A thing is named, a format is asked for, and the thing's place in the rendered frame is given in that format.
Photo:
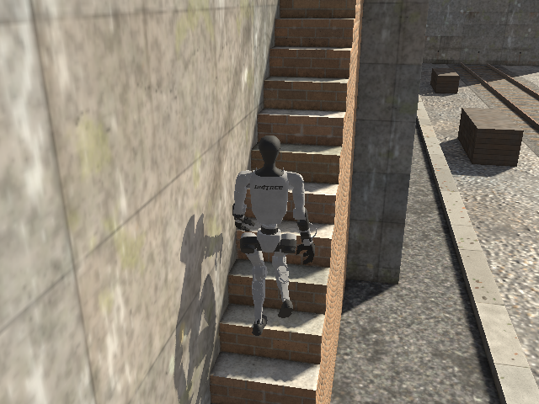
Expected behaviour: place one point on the left robot thigh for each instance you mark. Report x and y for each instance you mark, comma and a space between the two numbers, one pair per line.
248, 245

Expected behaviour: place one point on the robot left forearm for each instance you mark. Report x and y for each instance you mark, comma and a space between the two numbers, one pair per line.
237, 218

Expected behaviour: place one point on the robot left upper arm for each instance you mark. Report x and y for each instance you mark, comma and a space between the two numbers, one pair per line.
243, 179

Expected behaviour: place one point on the right robot hand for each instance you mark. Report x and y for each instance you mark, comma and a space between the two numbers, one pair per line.
310, 251

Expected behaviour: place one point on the robot right forearm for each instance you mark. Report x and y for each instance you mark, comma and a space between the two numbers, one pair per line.
304, 230

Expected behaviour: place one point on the robot right upper arm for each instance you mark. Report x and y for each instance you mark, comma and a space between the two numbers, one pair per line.
296, 180

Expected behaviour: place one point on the robot left foot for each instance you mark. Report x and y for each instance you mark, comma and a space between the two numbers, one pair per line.
258, 328

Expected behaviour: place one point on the left robot hand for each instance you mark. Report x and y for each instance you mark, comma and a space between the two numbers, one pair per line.
246, 221

